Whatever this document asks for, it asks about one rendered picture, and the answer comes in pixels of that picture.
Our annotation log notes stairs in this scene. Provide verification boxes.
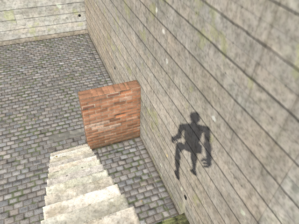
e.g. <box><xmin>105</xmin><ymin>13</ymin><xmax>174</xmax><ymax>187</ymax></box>
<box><xmin>40</xmin><ymin>144</ymin><xmax>147</xmax><ymax>224</ymax></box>

